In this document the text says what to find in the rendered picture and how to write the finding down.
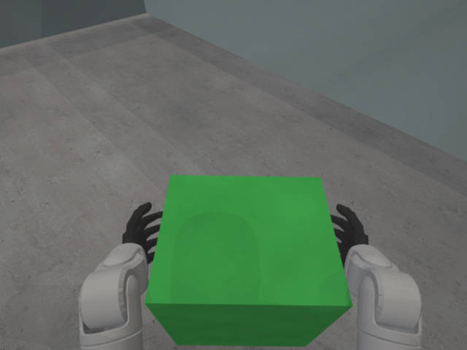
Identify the right robot hand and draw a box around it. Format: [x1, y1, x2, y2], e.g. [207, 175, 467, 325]
[330, 204, 368, 268]

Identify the robot left forearm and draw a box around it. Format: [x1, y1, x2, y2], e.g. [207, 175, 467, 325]
[78, 243, 149, 350]

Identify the left robot hand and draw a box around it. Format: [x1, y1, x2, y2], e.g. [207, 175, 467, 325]
[123, 202, 163, 264]

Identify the carton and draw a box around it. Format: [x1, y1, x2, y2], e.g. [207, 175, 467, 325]
[144, 175, 353, 346]

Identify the robot right forearm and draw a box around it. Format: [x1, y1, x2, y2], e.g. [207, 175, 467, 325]
[344, 244, 422, 350]

